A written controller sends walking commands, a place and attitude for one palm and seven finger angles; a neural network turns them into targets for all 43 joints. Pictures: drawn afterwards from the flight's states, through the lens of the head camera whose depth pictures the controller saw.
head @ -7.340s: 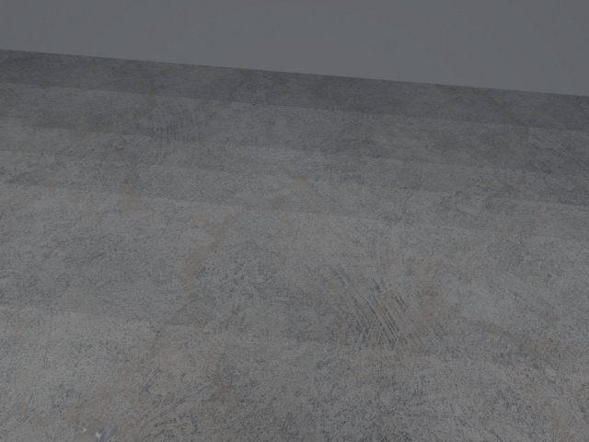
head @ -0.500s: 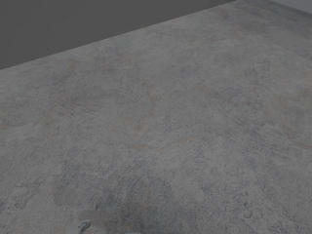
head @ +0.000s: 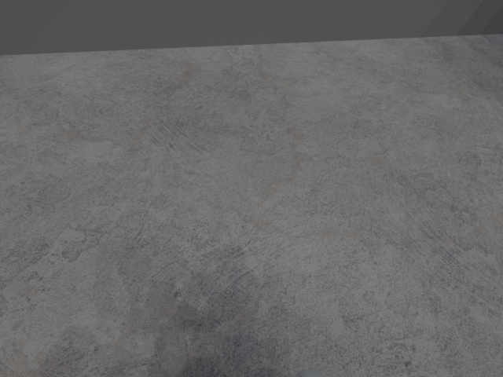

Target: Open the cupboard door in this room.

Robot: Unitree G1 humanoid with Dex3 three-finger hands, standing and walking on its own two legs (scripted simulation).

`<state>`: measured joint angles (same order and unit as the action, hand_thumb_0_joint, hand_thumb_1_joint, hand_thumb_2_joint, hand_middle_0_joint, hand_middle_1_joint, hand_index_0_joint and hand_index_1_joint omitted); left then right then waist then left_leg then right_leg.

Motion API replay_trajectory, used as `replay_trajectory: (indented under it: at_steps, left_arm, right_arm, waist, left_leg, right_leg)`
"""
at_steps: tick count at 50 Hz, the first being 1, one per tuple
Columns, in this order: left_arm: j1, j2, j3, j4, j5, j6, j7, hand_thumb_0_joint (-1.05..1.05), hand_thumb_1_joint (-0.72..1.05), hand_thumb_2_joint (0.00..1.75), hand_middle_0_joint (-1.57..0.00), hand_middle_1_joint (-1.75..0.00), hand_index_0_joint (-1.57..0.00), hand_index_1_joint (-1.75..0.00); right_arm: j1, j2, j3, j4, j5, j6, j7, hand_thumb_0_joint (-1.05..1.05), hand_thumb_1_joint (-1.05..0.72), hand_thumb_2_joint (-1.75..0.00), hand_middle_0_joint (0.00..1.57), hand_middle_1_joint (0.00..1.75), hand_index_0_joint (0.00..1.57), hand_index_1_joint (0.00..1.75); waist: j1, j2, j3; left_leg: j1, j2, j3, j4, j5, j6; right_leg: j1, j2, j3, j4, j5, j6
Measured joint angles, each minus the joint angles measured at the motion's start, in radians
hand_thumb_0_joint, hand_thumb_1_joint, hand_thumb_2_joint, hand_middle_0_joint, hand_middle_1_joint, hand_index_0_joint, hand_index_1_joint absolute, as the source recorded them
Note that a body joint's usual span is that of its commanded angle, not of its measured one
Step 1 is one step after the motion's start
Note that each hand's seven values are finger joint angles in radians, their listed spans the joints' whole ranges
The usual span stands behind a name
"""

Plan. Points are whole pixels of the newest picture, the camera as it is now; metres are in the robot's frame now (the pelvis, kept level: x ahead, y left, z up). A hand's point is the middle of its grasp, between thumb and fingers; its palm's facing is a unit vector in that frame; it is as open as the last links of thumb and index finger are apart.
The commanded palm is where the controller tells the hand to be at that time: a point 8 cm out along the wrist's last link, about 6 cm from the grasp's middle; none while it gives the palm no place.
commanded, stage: turn or walk to find it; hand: left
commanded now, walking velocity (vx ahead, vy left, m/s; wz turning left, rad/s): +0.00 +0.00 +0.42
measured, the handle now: out of the picture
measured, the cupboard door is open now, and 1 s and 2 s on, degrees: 0 0 0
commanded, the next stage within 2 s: none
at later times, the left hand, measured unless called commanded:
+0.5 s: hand out of the picture +0.00 +0.15 -0.14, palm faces +0.25 -0.93 -0.26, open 7.4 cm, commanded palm none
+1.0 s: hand out of the picture -0.11 +0.21 -0.16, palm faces +0.46 -0.85 -0.24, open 7.4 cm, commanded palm none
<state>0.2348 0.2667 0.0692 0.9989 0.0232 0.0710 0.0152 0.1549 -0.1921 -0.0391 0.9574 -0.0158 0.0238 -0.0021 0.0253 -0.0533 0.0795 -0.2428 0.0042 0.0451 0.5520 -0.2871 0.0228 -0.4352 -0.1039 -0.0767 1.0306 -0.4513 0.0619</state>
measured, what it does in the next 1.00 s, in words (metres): steps on the spot, turning left: right foot, then left foot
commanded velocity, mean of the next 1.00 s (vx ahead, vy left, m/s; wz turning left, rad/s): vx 0.00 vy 0.00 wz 0.42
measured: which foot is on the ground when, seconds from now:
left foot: down 0.00-0.30, up 0.32-0.72, down 0.74-1.00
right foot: up 0.00-0.26, down 0.28-0.74, up 0.76-1.00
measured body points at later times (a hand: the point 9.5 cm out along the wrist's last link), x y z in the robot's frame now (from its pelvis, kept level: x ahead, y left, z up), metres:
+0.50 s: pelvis -0.03 -0.05 +0.01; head -0.01 -0.08 +0.46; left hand -0.01 +0.20 -0.12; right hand +0.06 -0.30 -0.16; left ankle -0.08 +0.10 -0.64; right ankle +0.00 -0.14 -0.73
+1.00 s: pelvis -0.08 -0.01 +0.01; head -0.06 +0.01 +0.46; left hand -0.14 +0.25 -0.14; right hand +0.11 -0.19 -0.13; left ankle -0.11 +0.08 -0.73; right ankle -0.01 -0.15 -0.68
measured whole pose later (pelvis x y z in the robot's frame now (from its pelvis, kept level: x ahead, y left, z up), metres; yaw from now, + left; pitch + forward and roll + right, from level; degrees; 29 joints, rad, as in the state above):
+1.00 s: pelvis -0.08 -0.01 +0.01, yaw +26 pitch -1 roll -1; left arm 0.19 0.25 0.06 0.97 0.02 0.06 0.01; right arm 0.16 -0.18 -0.03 0.96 -0.02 0.02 0.00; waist 0.01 -0.02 0.07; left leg -0.21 -0.01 0.01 0.48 -0.24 0.03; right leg -0.42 -0.08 -0.05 0.96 -0.44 0.08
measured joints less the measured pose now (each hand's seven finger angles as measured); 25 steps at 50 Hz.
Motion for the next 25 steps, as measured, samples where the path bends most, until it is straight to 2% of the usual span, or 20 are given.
replay_trajectory:
  at_steps: [3,8,11,14,15,16,18,21,25]
  left_arm:
    - [-0.009,-0.004,-0.003,-0.011,-0.002,-0.008,-0.003,0.01,0.91,0.9,-0.2,-0.3,-0.2,-0.3]
    - [-0.04,-0.023,-0.009,-0.039,-0.005,-0.016,-0.001,0.01,0.91,0.9,-0.2,-0.3,-0.2,-0.3]
    - [-0.062,-0.041,-0.016,-0.058,-0.008,-0.024,0.0,0.01,0.91,0.9,-0.2,-0.3,-0.2,-0.3]
    - [-0.069,-0.057,-0.024,-0.08,-0.009,-0.044,0.0,0.01,0.91,0.9,-0.2,-0.3,-0.2,-0.3]
    - [-0.071,-0.068,-0.026,-0.083,-0.005,-0.053,0.002,0.01,0.91,0.9,-0.2,-0.3,-0.2,-0.3]
    - [-0.071,-0.079,-0.032,-0.086,-0.001,-0.058,0.003,0.01,0.91,0.9,-0.2,-0.3,-0.2,-0.3]
    - [-0.06,-0.093,-0.038,-0.095,0.001,-0.062,0.003,0.01,0.91,0.9,-0.2,-0.3,-0.2,-0.3]
    - [-0.041,-0.108,-0.041,-0.091,0.001,-0.059,0.006,0.01,0.91,0.9,-0.2,-0.3,-0.2,-0.3]
    - [-0.025,-0.114,-0.044,-0.074,0.003,-0.063,0.008,0.01,0.91,0.9,-0.21,-0.3,-0.2,-0.3]
  right_arm:
    - [-0.002,0.004,0.004,0.0,0.001,-0.001,-0.002,0.0,-0.91,-0.9,0.2,0.3,0.2,0.3]
    - [0.009,0.006,0.001,-0.004,-0.002,0.002,0.001,0.0,-0.91,-0.9,0.2,0.3,0.2,0.3]
    - [0.019,0.0,-0.006,-0.005,-0.005,0.01,0.004,0.0,-0.91,-0.9,0.2,0.3,0.2,0.3]
    - [0.036,-0.01,-0.015,-0.004,-0.002,0.02,0.007,0.0,-0.91,-0.9,0.2,0.3,0.2,0.3]
    - [0.04,-0.019,-0.021,-0.002,0.002,0.023,0.008,0.0,-0.91,-0.9,0.2,0.3,0.2,0.3]
    - [0.046,-0.027,-0.028,0.0,0.003,0.028,0.008,0.0,-0.91,-0.9,0.2,0.3,0.2,0.3]
    - [0.059,-0.037,-0.037,0.011,-0.001,0.045,0.011,0.0,-0.91,-0.9,0.2,0.3,0.2,0.3]
    - [0.069,-0.052,-0.046,0.024,-0.005,0.054,0.019,0.01,-0.91,-0.9,0.2,0.3,0.2,0.3]
    - [0.083,-0.06,-0.049,0.037,-0.005,0.055,0.02,0.01,-0.91,-0.9,0.2,0.3,0.2,0.3]
  waist:
    - [-0.002,0.017,-0.008]
    - [-0.019,0.042,-0.016]
    - [-0.032,0.059,-0.017]
    - [-0.038,0.072,-0.025]
    - [-0.039,0.092,-0.022]
    - [-0.043,0.107,-0.02]
    - [-0.041,0.109,-0.026]
    - [-0.042,0.106,-0.026]
    - [-0.046,0.092,-0.018]
  left_leg:
    - [0.012,-0.008,-0.02,-0.051,0.038,0.006]
    - [0.002,-0.024,-0.059,-0.077,0.071,0.0]
    - [-0.019,-0.032,-0.084,-0.063,0.077,-0.012]
    - [-0.06,-0.044,-0.109,-0.016,0.068,-0.032]
    - [-0.08,-0.038,-0.121,0.021,0.046,-0.033]
    - [-0.108,-0.039,-0.13,0.092,-0.028,-0.036]
    - [-0.176,-0.05,-0.121,0.293,-0.13,-0.041]
    - [-0.241,-0.031,-0.094,0.526,-0.107,-0.056]
    - [-0.242,0.009,-0.073,0.595,-0.076,-0.084]
  right_leg:
    - [-0.006,0.013,0.02,-0.001,0.023,0.009]
    - [0.036,0.034,0.041,-0.118,0.008,0.013]
    - [0.083,0.05,0.041,-0.233,0.013,0.007]
    - [0.167,0.062,0.03,-0.436,0.129,-0.007]
    - [0.172,0.072,0.015,-0.453,0.168,-0.035]
    - [0.172,0.074,-0.003,-0.443,0.167,-0.061]
    - [0.178,0.06,-0.028,-0.442,0.149,-0.089]
    - [0.204,0.045,-0.054,-0.489,0.165,-0.094]
    - [0.223,0.025,-0.093,-0.525,0.186,-0.095]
